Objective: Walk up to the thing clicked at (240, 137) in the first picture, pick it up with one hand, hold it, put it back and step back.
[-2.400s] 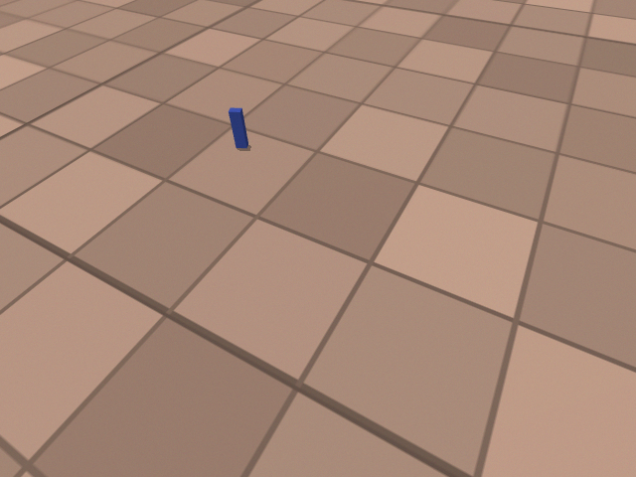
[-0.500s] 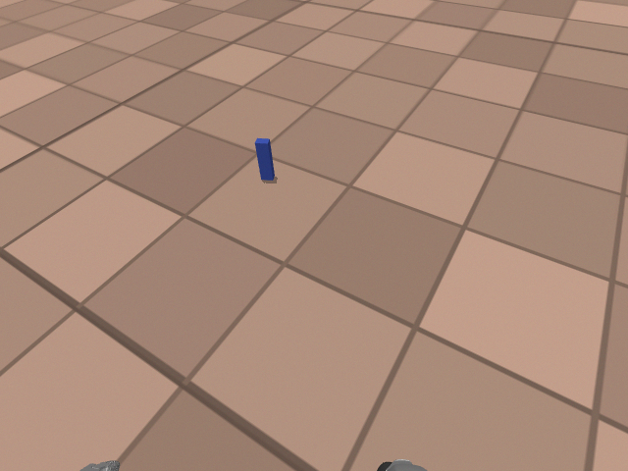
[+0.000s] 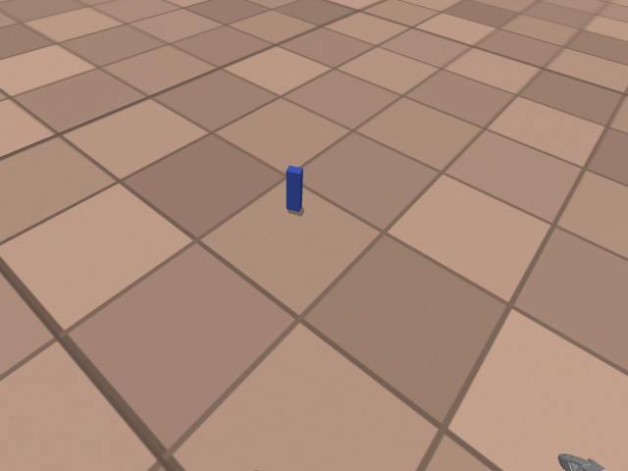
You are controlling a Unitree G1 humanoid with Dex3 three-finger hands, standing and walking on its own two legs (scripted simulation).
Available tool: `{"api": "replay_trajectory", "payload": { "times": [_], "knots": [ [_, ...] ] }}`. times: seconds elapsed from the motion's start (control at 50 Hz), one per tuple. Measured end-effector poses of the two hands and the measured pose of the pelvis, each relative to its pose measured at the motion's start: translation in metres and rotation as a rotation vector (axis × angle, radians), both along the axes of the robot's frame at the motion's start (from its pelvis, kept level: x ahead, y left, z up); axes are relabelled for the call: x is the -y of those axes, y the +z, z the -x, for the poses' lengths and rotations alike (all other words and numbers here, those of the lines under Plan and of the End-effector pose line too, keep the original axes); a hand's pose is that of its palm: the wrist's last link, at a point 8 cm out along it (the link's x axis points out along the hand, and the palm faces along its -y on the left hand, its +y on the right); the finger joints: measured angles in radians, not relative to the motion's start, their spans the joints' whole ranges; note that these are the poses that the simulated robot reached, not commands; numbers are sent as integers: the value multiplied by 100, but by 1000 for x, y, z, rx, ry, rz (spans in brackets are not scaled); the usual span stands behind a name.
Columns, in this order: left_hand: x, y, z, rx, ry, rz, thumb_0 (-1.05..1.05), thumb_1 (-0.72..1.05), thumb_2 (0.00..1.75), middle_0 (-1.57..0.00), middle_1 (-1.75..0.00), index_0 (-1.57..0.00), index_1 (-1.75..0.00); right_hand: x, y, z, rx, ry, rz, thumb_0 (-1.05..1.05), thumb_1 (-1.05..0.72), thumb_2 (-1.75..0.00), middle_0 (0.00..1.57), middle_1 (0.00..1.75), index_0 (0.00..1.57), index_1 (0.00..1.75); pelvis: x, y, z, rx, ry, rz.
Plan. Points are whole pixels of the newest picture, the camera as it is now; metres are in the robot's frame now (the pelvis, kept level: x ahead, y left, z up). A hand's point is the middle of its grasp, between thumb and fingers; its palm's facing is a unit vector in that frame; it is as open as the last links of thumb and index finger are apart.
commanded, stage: walk up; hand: left
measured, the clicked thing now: (294, 189) +1.34 +0.12 -0.64
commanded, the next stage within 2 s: none
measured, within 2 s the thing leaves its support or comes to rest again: neither
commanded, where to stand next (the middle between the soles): +1.01 -0.09 m, yaw -1 degrees
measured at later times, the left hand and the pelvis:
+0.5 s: hand (207, 314) +0.39 +0.21 -0.10, palm faces -0.06 -0.92 -0.38, open 7.4 cm; pelvis +0.25 -0.05 +0.01, yaw -2 degrees
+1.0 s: hand (205, 264) +0.52 +0.25 -0.14, palm faces -0.06 -0.94 -0.32, open 7.4 cm; pelvis +0.48 -0.02 +0.02, yaw -1 degrees
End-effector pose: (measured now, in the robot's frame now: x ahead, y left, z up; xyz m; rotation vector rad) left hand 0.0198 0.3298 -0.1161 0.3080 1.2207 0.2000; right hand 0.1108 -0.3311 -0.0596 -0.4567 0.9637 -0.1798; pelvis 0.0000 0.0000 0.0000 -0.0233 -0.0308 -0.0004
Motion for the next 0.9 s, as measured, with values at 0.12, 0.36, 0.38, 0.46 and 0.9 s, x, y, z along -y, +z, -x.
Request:
{"api": "replay_trajectory", "payload": {
  "times": [0.12, 0.36, 0.38, 0.46, 0.9],
  "knots": [
    [2, 13, -85, 17, -60, 21, 1, 90, 90, -20, -30, -20, -30, -13, 8, -22, -48, -70, -32, 0, -90, -90, 20, 30, 20, 30, -2, 18, -58, 3, -23, -26],
    [41, 39, -276, 108, -158, -8, 1, 90, 90, -20, -30, -20, -30, 16, -30, -72, -215, -172, -100, 1, -90, -90, 21, 30, 20, 30, 27, 14, -185, 0, -37, -53],
    [46, 38, -293, 125, -164, -18, 1, 90, 90, -20, -30, -20, -30, 22, -37, -82, -221, -178, -102, 1, -90, -90, 21, 30, 21, 30, 33, 9, -198, -1, -36, -55],
    [67, 42, -346, 212, -155, -43, 1, 90, 90, -20, -30, -20, -30, 40, -54, -129, -242, -174, -104, 1, -90, -90, 21, 30, 20, 30, 50, 1, -237, 12, -33, -31],
    [31, 5, -440, -16, -15, -4, 1, 90, 90, -20, -30, -20, -30, 15, -12, -421, -59, -26, -39, 0, -91, -90, 20, 30, 20, 30, 25, 4, -440, 8, -8, -6]
  ]
}}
